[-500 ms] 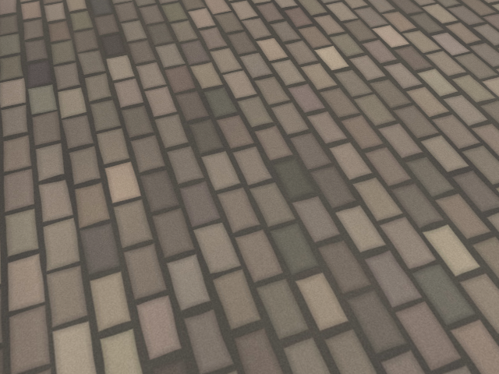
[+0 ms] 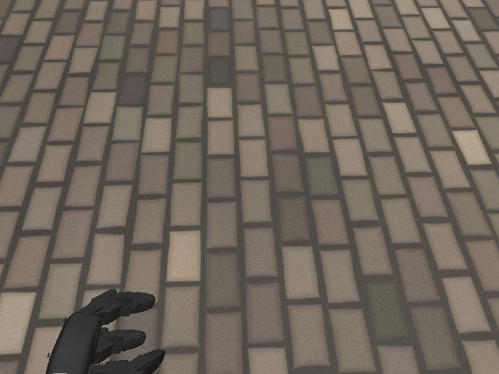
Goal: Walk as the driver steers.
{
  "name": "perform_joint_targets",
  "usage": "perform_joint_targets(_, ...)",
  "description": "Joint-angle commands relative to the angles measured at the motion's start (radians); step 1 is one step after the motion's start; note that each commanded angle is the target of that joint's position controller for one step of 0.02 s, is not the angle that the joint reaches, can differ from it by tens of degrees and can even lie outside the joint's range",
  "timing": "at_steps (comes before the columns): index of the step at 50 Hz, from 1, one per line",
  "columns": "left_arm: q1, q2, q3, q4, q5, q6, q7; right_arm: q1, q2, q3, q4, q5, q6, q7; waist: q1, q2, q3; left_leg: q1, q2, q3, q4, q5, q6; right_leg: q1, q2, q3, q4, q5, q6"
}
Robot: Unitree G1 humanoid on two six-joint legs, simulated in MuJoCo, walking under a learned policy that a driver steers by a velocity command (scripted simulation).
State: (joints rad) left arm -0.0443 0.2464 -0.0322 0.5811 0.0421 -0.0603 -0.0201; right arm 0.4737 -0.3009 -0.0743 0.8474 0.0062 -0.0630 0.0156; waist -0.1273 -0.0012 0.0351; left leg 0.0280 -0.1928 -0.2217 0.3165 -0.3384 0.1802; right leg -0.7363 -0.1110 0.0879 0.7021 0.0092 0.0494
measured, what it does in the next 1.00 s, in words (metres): walks ahead, turning right: right foot, then left foot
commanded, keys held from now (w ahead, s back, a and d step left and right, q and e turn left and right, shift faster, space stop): w+e+shift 0.90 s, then e+shift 0.10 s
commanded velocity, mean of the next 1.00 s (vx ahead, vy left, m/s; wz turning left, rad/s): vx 0.98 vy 0.00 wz -0.54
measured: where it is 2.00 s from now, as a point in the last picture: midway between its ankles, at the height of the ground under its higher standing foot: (298, 159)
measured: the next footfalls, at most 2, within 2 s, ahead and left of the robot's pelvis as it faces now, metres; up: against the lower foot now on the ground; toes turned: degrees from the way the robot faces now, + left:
right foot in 0.10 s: +0.32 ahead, -0.15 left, +0.00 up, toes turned +6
left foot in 0.52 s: +0.65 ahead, +0.08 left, +0.00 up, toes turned -10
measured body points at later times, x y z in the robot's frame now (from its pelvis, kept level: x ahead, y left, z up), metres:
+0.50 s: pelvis +0.46 -0.04 -0.01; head +0.48 -0.03 +0.44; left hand +0.37 +0.24 -0.13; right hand +0.74 -0.24 -0.03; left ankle +0.61 +0.08 -0.73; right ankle +0.28 -0.16 -0.73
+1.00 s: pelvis +0.88 -0.16 -0.04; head +0.92 -0.17 +0.41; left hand +1.20 -0.06 -0.13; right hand +0.73 -0.39 -0.17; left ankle +0.73 +0.08 -0.59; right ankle +0.96 -0.23 -0.73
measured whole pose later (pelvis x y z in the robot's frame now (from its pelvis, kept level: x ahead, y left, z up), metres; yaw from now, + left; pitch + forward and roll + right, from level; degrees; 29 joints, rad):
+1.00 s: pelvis +0.88 -0.16 -0.04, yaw -35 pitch +1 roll +0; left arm 0.08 0.33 0.05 0.65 0.03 -0.01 -0.04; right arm 0.40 -0.26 -0.02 0.82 -0.02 -0.07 -0.01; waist -0.04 -0.03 0.08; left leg -0.12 0.06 0.08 1.35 -0.42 -0.06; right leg -0.56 0.14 -0.10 0.77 -0.23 -0.19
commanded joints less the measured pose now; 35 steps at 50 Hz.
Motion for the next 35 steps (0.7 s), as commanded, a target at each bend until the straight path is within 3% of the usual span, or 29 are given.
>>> perform_joint_targets(1, -0.069, 0.086, 0.021, -0.081, -0.01, -0.018, 0.003, -0.017, -0.171, -0.045, -0.054, -0.001, -0.016, -0.009, 0.029, 0.053, -0.005, -0.142, 0.2, -0.157, -0.038, 0.688, 0.041, 0.272, 0.096, -0.097, -0.161, 0.094, -0.028)
perform_joint_targets(3, 0.052, 0.135, 0.046, -0.037, -0.004, -0.026, 0.015, -0.005, -0.186, -0.041, -0.034, -0.008, -0.028, -0.017, 0.073, 0.067, -0.088, -0.025, 0.238, -0.139, 0.08, 0.978, 0.005, 0.422, 0.144, -0.124, -0.192, 0.044, -0.07)
perform_joint_targets(4, 0.205, 0.185, 0.071, 0.007, -0.014, -0.028, 0.027, -0.031, -0.223, -0.047, -0.035, -0.025, -0.031, -0.015, 0.158, 0.084, -0.165, 0.018, 0.251, -0.115, 0.245, 1.096, -0.012, 0.538, 0.159, -0.13, -0.186, -0.056, -0.098)
perform_joint_targets(5, 0.416, 0.224, 0.094, 0.067, -0.019, -0.025, 0.044, -0.096, -0.22, -0.046, -0.045, -0.04, -0.031, -0.014, 0.284, 0.085, -0.236, -0.06, 0.224, -0.066, 0.489, 1.056, -0.027, 0.727, 0.125, -0.127, -0.175, -0.133, -0.123)
perform_joint_targets(6, 0.632, 0.278, 0.116, 0.11, -0.002, -0.024, 0.062, -0.123, -0.123, -0.02, -0.068, -0.053, -0.039, -0.019, 0.358, -0.014, -0.338, -0.244, 0.176, 0.003, 0.867, 0.73, -0.034, 0.945, -0.028, 0.07, -0.115, -0.443, -0.156)
perform_joint_targets(7, 0.561, 0.367, 0.14, 0.132, 0.013, -0.024, 0.042, 0.051, -0.003, 0.012, -0.112, 0.014, -0.045, 0.003, 0.185, -0.467, -0.419, -0.602, -0.027, 0.074, 1.16, -0.065, -0.106, 1.123, -0.272, 0.796, -0.387, -0.603, -0.345)
perform_joint_targets(8, 0.451, 0.251, 0.132, 0.108, -0.002, -0.016, 0.017, -0.013, -0.069, 0.023, -0.083, -0.025, -0.039, -0.01, 0.193, -0.228, -0.269, -0.764, 0.074, 0.057, 1.184, -0.049, -0.072, 1.05, -0.233, 0.866, -0.439, -0.729, -0.369)
perform_joint_targets(9, 0.392, 0.185, 0.121, 0.105, -0.018, -0.019, 0.007, -0.148, -0.096, 0.021, -0.108, -0.041, -0.039, -0.004, 0.192, -0.075, -0.17, -0.782, 0.135, 0.069, 1.13, 0.026, -0.079, 0.935, -0.185, 0.688, -0.431, -0.644, -0.359)
perform_joint_targets(10, 0.402, 0.153, 0.116, 0.132, -0.018, -0.019, 0.002, -0.231, -0.102, 0.025, -0.136, -0.056, -0.042, 0.0, 0.187, 0.021, -0.105, -0.758, 0.168, 0.091, 1.052, 0.045, -0.086, 0.819, -0.141, 0.577, -0.435, -0.507, -0.336)
perform_joint_targets(11, 0.438, 0.134, 0.108, 0.167, -0.019, -0.023, 0.003, -0.298, -0.091, 0.031, -0.176, -0.074, -0.04, 0.005, 0.174, 0.03, -0.063, -0.745, 0.195, 0.096, 0.978, 0.036, -0.098, 0.736, -0.096, 0.502, -0.441, -0.419, -0.317)
perform_joint_targets(12, 0.462, 0.125, 0.102, 0.199, -0.019, -0.026, 0.006, -0.315, -0.066, 0.043, -0.2, -0.087, -0.031, 0.011, 0.147, -0.01, -0.029, -0.735, 0.209, 0.107, 0.928, 0.01, -0.117, 0.673, -0.058, 0.457, -0.456, -0.367, -0.311)
perform_joint_targets(14, 0.501, 0.13, 0.103, 0.231, -0.033, -0.034, 0.009, -0.333, -0.044, 0.061, -0.229, -0.095, -0.021, 0.018, 0.122, -0.037, -0.002, -0.738, 0.239, 0.125, 0.816, -0.026, -0.147, 0.608, -0.025, 0.412, -0.493, -0.309, -0.317)
perform_joint_targets(16, 0.475, 0.165, 0.115, 0.219, -0.029, -0.036, 0.017, -0.416, -0.047, 0.079, -0.286, -0.083, -0.023, 0.029, 0.109, -0.06, 0.044, -0.691, 0.266, 0.152, 0.626, 0.044, -0.18, 0.48, -0.026, 0.376, -0.557, -0.258, -0.331)
perform_joint_targets(18, 0.436, 0.192, 0.13, 0.201, -0.031, -0.034, 0.012, -0.503, -0.03, 0.097, -0.314, -0.055, -0.026, 0.043, 0.122, -0.067, 0.055, -0.468, 0.234, 0.206, 0.408, 0.199, -0.197, 0.315, 0.036, 0.282, -0.61, -0.231, -0.291)
perform_joint_targets(20, 0.455, 0.223, 0.142, 0.2, -0.046, -0.039, -0.002, -0.514, -0.041, 0.094, -0.312, -0.04, -0.026, 0.042, 0.137, -0.069, 0.033, -0.308, 0.204, 0.228, 0.347, 0.331, -0.198, 0.287, 0.019, 0.282, -0.626, -0.104, -0.27)
perform_joint_targets(22, 0.493, 0.228, 0.146, 0.212, -0.055, -0.037, -0.006, -0.511, -0.071, 0.081, -0.309, -0.043, -0.028, 0.025, 0.145, -0.052, 0.011, -0.287, 0.197, 0.218, 0.269, 0.328, -0.19, 0.407, 0.008, 0.281, -0.538, 0.017, -0.24)
perform_joint_targets(23, 0.51, 0.237, 0.148, 0.219, -0.054, -0.033, -0.003, -0.477, -0.088, 0.07, -0.297, -0.046, -0.031, 0.014, 0.131, -0.04, -0.026, -0.235, 0.176, 0.226, 0.23, 0.272, -0.181, 0.46, 0.015, 0.269, -0.441, 0.14, -0.222)
perform_joint_targets(24, 0.521, 0.247, 0.151, 0.226, -0.053, -0.03, -0.003, -0.38, -0.109, 0.055, -0.265, -0.052, -0.035, 0.001, 0.087, -0.01, -0.093, -0.114, 0.152, 0.237, 0.2, 0.215, -0.167, 0.48, 0.054, 0.233, -0.267, 0.272, -0.2)
perform_joint_targets(25, 0.503, 0.251, 0.153, 0.221, -0.056, -0.033, -0.007, -0.234, -0.142, 0.036, -0.233, -0.06, -0.041, -0.017, 0.013, 0.007, -0.181, 0.084, 0.207, 0.199, 0.216, 0.166, -0.146, 0.389, 0.101, 0.196, -0.032, 0.258, -0.176)
perform_joint_targets(26, 0.474, 0.174, 0.132, 0.189, -0.059, -0.045, -0.004, -0.025, -0.225, 0.004, -0.22, -0.078, -0.042, -0.041, -0.075, 0.1, -0.321, 0.293, 0.456, -0.056, 0.165, -0.184, -0.103, 0.249, 0.148, 0.125, 0.29, -0.011, -0.162)
perform_joint_targets(27, 0.561, 0.06, 0.1, 0.147, -0.089, -0.037, 0.003, -0.026, -0.284, -0.011, -0.215, -0.093, -0.028, -0.045, 0.003, 0.307, -0.43, 0.417, 0.696, -0.537, -0.019, -0.498, -0.018, 0.014, 0.208, 0.032, 0.567, -0.509, -0.146)
perform_joint_targets(28, 0.493, 0.114, 0.101, 0.153, -0.059, -0.017, 0.011, -0.106, -0.214, -0.01, -0.216, -0.072, -0.019, -0.047, 0.023, 0.218, -0.292, 0.286, 0.66, -0.587, -0.069, -0.56, -0.001, -0.1, 0.126, 0.002, 0.658, -0.403, -0.161)
perform_joint_targets(29, 0.405, 0.136, 0.109, 0.15, -0.037, -0.005, 0.005, -0.159, -0.128, 0.008, -0.216, -0.06, -0.023, -0.041, 0.029, 0.109, -0.161, 0.169, 0.605, -0.399, -0.058, -0.402, -0.018, -0.117, 0.084, -0.012, 0.639, -0.33, -0.162)
perform_joint_targets(30, 0.361, 0.127, 0.109, 0.147, -0.028, 0.003, -0.007, -0.174, -0.088, 0.017, -0.198, -0.06, -0.028, -0.032, 0.045, 0.054, -0.09, 0.073, 0.56, -0.246, -0.066, -0.194, -0.031, -0.093, 0.054, -0.014, 0.605, -0.297, -0.155)
perform_joint_targets(32, 0.32, 0.088, 0.103, 0.132, -0.012, 0.029, -0.029, -0.139, -0.051, 0.027, -0.151, -0.051, -0.041, -0.028, 0.081, 0.095, -0.012, -0.031, 0.494, -0.035, -0.085, 0.068, -0.071, -0.066, 0.019, -0.017, 0.567, -0.293, -0.142)
perform_joint_targets(33, 0.297, 0.067, 0.097, 0.11, -0.011, 0.042, -0.036, -0.132, -0.048, 0.025, -0.129, -0.037, -0.05, -0.024, 0.099, 0.121, -0.005, -0.04, 0.493, 0.01, -0.106, 0.108, -0.075, -0.085, 0.006, -0.021, 0.558, -0.29, -0.137)
perform_joint_targets(34, 0.262, 0.058, 0.093, 0.089, -0.009, 0.052, -0.043, -0.12, -0.037, 0.026, -0.112, -0.026, -0.057, -0.019, 0.107, 0.106, 0.01, -0.052, 0.492, 0.062, -0.127, 0.171, -0.079, -0.11, -0.006, -0.026, 0.558, -0.269, -0.134)
perform_joint_targets(35, 0.22, 0.057, 0.089, 0.061, -0.007, 0.057, -0.05, -0.113, -0.036, 0.026, -0.1, -0.025, -0.064, -0.016, 0.113, 0.108, 0.016, -0.047, 0.498, 0.109, -0.132, 0.272, -0.077, -0.137, -0.011, -0.034, 0.556, -0.236, -0.133)
Velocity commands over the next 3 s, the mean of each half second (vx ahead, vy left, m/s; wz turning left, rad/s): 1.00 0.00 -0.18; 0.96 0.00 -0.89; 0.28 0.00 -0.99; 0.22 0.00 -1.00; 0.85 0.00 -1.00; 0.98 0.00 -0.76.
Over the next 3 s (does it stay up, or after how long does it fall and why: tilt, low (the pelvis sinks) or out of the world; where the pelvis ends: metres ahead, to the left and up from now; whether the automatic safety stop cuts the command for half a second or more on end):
stays up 0.74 -0.87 -0.02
